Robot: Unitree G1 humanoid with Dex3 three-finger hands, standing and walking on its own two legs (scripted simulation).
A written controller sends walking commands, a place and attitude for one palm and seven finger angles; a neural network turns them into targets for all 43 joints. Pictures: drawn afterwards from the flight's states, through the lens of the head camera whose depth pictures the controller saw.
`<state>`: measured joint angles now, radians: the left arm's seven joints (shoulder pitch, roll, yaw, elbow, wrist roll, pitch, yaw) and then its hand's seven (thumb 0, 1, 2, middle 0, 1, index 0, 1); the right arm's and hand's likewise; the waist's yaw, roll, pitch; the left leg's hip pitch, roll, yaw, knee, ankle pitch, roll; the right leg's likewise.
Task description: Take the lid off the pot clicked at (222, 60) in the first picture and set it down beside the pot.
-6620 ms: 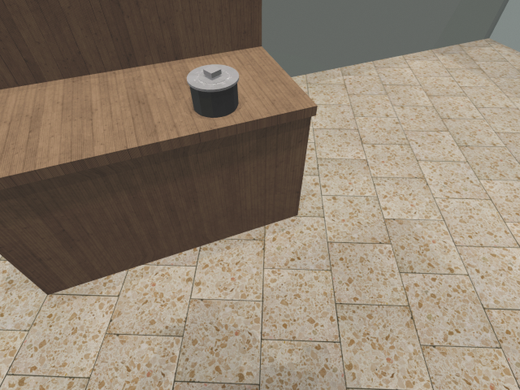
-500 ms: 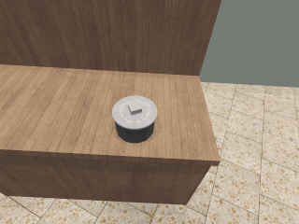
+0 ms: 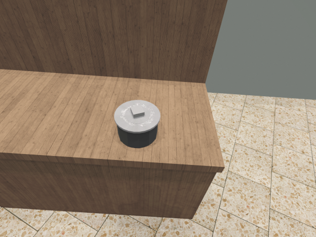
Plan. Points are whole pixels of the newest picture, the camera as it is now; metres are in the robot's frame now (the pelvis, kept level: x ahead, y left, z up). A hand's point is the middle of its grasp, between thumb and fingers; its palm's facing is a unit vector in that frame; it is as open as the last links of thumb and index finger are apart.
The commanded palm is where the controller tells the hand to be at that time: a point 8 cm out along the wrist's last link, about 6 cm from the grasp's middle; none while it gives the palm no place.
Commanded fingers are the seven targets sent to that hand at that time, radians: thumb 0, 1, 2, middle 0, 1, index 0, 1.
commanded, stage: look again from close up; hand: left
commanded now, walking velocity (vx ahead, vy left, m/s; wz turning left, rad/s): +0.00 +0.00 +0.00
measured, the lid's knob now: (137, 111) +0.53 +0.10 +0.01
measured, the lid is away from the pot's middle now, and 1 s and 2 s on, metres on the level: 0.00 0.00 0.00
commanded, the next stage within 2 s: shuffle to correct the standing spot in 0.98 s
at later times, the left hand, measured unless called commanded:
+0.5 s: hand out of the picture -0.04 +0.18 -0.18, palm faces +0.02 -0.99 -0.15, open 7.4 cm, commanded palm none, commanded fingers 0.00 0.90 0.90 -0.20 -0.30 -0.20 -0.30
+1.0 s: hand out of the picture -0.04 +0.19 -0.17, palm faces +0.00 -0.99 -0.15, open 7.4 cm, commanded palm none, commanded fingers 0.00 0.90 0.90 -0.20 -0.30 -0.20 -0.30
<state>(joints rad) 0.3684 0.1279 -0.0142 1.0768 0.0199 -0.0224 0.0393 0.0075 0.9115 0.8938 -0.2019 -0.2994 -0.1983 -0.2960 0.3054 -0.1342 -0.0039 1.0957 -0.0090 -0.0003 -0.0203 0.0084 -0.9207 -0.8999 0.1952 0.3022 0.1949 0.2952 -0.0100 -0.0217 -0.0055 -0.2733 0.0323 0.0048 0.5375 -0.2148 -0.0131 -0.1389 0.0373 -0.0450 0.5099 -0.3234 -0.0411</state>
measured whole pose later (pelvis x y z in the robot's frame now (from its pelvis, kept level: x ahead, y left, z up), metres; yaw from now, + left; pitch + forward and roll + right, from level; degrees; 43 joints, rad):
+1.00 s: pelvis -0.01 +0.03 +0.01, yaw -1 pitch -2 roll +0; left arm 0.38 0.14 -0.02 1.09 0.02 -0.02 0.04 0.01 0.91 0.89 -0.20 -0.30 -0.20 -0.30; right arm 0.30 -0.13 0.00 1.12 0.00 -0.01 -0.02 0.01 -0.92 -0.90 0.20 0.30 0.20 0.30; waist 0.00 -0.02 0.01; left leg -0.26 -0.01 0.05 0.44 -0.16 0.04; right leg -0.15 -0.01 -0.01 0.45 -0.27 0.01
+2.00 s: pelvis +0.05 +0.00 +0.01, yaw -2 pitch -1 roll +1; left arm 0.32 0.16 -0.01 1.06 0.01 -0.03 0.05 0.02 0.92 0.89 -0.20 -0.30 -0.20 -0.30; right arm 0.21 -0.15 0.00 1.10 0.00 -0.02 -0.04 0.01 -0.92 -0.90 0.19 0.30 0.19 0.30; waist 0.00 -0.04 0.04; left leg -0.18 0.02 0.05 0.43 -0.24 -0.01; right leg -0.06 0.03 -0.01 0.41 -0.33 -0.04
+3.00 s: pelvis +0.00 +0.04 +0.00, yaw -2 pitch -1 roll +0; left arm 0.32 0.14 -0.02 1.10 0.02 -0.01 0.04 0.01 0.91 0.89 -0.20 -0.30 -0.20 -0.30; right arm 0.25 -0.16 -0.02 1.12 -0.01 -0.01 -0.01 0.01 -0.92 -0.90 0.20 0.30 0.20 0.30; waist 0.00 0.01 0.05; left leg -0.27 -0.03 0.06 0.47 -0.19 0.04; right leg -0.18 -0.03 0.01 0.51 -0.31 0.02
